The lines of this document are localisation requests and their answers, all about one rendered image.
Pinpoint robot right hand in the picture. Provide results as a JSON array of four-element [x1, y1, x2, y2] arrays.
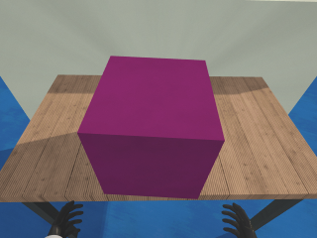
[[221, 202, 258, 238]]

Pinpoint carton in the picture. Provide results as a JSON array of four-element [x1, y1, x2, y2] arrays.
[[77, 56, 225, 199]]

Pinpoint table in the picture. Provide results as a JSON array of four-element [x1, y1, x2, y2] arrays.
[[0, 74, 317, 238]]

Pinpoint robot left hand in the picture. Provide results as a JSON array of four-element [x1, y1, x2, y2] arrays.
[[48, 200, 84, 238]]

